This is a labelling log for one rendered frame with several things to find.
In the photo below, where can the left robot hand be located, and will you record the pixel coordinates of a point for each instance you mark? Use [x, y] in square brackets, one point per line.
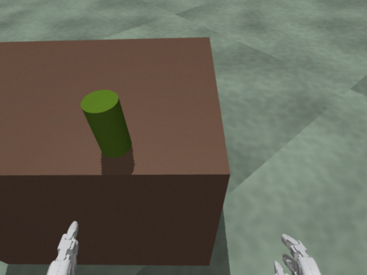
[66, 262]

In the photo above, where can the right robot hand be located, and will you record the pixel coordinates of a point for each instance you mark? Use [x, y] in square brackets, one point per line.
[305, 264]

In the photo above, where can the can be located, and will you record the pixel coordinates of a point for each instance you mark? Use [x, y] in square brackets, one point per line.
[104, 114]

